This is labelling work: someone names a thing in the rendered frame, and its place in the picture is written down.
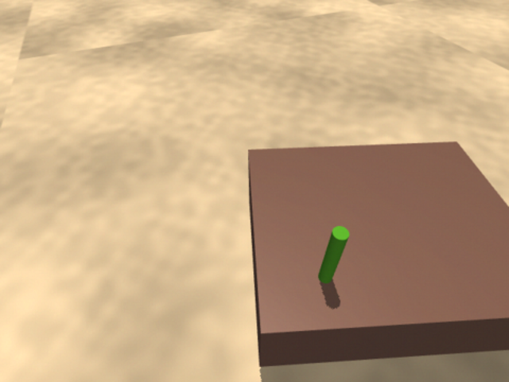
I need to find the can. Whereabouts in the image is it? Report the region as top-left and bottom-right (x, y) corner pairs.
(318, 226), (349, 283)

